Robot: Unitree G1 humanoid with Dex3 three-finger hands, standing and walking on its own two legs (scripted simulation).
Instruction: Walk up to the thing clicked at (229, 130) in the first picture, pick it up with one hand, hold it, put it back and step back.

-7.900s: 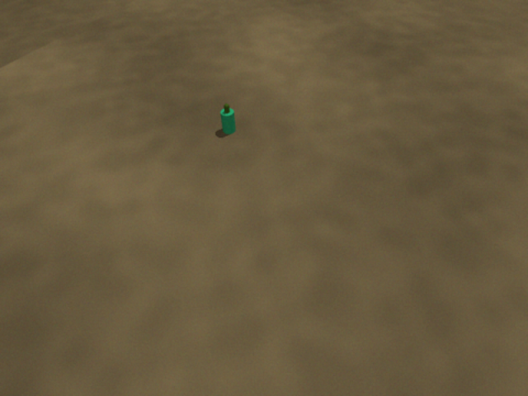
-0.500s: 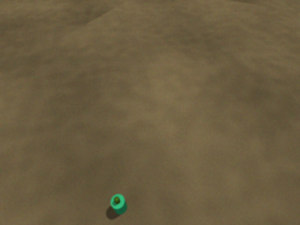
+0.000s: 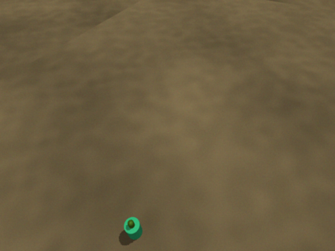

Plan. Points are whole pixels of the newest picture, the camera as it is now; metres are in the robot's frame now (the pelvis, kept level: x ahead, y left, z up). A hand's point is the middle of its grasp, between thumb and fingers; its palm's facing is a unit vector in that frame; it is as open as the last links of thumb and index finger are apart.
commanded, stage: stand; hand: left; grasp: from the side
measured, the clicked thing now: (132, 227) +0.33 +0.22 -0.69
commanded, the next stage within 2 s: go down in 0.08 s
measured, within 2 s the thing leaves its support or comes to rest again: neither
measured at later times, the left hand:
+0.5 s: hand (82, 246) +0.16 +0.27 -0.18, palm faces +0.07 -0.94 -0.32, open 12.8 cm
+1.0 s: hand out of the picture +0.13 +0.32 -0.24, palm faces +0.15 -0.94 -0.29, open 17.4 cm
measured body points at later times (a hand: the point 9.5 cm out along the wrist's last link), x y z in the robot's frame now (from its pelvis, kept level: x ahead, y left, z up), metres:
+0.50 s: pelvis -0.02 +0.00 -0.03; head +0.05 +0.01 +0.41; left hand +0.15 +0.32 -0.16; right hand +0.08 -0.26 -0.15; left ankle +0.00 +0.13 -0.75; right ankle -0.01 -0.12 -0.75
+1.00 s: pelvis -0.03 +0.01 -0.13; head +0.09 +0.04 +0.30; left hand +0.12 +0.37 -0.22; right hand +0.16 -0.24 -0.22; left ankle +0.00 +0.13 -0.75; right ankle -0.01 -0.12 -0.75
